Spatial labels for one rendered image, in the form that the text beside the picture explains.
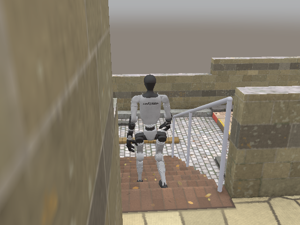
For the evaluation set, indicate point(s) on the robot left shin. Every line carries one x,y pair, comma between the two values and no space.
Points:
139,166

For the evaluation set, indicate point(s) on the humanoid robot torso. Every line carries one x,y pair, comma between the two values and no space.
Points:
150,114

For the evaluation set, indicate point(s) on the robot left upper arm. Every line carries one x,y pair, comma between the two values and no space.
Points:
134,107

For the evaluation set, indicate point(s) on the right robot forearm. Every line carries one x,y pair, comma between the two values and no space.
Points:
168,121

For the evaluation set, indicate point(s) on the robot left hand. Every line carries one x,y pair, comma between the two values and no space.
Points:
129,145

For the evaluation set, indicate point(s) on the left robot forearm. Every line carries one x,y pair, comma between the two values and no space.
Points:
130,130

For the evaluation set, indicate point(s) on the robot right hand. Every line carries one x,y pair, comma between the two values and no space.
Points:
164,125

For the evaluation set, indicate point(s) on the robot right upper arm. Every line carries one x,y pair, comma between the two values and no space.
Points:
166,106

